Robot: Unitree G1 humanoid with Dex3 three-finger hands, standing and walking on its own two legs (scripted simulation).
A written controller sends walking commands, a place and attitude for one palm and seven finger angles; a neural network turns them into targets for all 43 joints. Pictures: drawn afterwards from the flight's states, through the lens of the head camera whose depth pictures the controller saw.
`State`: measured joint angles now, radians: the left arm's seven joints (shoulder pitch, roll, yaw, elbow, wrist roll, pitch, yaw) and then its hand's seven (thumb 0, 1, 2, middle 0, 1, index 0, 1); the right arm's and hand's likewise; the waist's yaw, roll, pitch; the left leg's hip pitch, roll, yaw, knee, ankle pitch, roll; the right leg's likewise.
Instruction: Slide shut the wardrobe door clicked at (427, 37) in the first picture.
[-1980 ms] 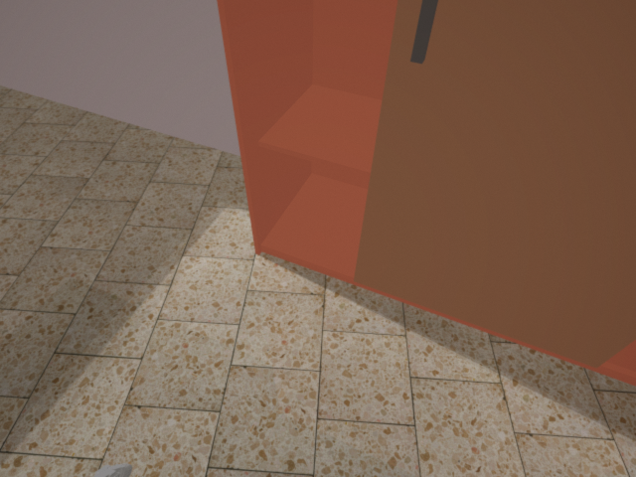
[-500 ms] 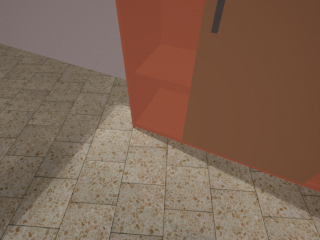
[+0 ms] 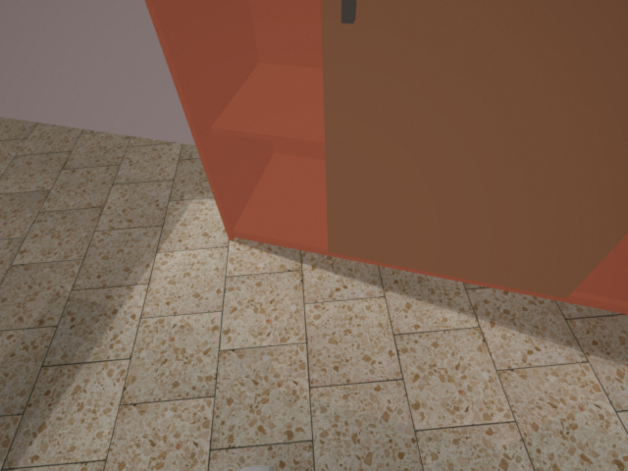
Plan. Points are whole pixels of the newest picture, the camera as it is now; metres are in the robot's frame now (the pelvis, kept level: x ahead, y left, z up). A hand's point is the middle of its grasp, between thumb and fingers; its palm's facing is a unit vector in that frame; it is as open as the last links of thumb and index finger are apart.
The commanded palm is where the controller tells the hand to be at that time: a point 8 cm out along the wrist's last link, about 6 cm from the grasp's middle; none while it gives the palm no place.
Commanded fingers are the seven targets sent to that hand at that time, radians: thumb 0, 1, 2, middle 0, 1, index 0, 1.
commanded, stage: turn to face it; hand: right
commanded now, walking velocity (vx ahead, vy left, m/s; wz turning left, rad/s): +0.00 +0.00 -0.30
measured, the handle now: out of the picture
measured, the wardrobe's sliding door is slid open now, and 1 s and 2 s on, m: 0.41 0.41 0.41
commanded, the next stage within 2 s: take the last steps up to it in 0.30 s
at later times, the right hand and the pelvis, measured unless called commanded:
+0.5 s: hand out of the picture +0.00 -0.16 -0.15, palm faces +0.17 +0.95 -0.26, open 7.4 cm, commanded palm none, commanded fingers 0.00 -0.90 -0.90 0.20 0.30 0.20 0.30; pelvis -0.02 +0.04 +0.01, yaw -9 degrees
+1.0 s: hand out of the picture +0.04 -0.15 -0.17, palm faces +0.13 +0.98 -0.13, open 7.4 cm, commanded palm none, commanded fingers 0.00 -0.90 -0.90 0.20 0.30 0.20 0.30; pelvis +0.07 +0.03 +0.01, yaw -6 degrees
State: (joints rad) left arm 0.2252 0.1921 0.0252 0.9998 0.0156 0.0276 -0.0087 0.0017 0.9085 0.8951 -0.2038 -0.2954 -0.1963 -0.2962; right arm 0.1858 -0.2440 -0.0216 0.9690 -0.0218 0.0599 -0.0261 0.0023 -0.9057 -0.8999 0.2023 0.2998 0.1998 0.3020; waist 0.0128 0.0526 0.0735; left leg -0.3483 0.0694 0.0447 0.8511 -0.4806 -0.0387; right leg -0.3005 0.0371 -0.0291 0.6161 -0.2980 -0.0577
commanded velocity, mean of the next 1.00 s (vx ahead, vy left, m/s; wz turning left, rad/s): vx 0.19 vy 0.09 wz -0.03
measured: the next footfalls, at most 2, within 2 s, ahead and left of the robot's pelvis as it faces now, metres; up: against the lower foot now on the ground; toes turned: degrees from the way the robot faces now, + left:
left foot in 0.38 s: +0.01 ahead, +0.14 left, +0.00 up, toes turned -6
right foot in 0.72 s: +0.00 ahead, -0.10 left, +0.00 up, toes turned -16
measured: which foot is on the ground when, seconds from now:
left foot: up 0.00-0.36, down 0.38-0.72, up 0.74-1.00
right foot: down 0.00-0.38, up 0.40-0.70, down 0.72-1.00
